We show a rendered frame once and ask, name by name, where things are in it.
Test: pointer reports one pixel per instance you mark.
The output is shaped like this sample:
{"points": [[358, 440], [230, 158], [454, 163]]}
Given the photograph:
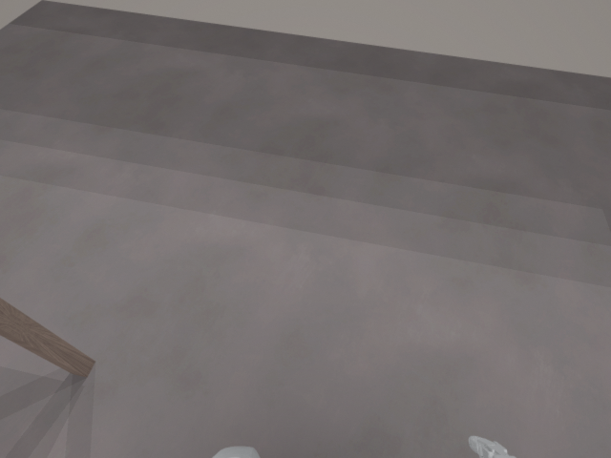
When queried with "robot right hand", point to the robot right hand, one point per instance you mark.
{"points": [[487, 449]]}

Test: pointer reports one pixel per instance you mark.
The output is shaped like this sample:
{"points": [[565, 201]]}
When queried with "table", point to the table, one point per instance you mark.
{"points": [[24, 331]]}

